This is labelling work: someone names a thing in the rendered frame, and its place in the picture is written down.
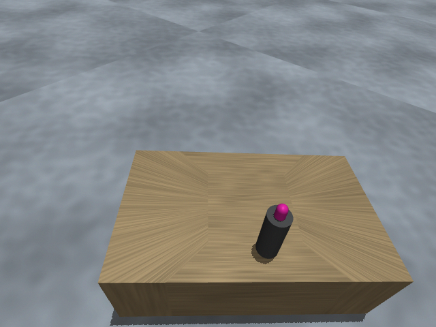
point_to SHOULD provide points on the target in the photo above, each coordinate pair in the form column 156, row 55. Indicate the bottle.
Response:
column 274, row 229

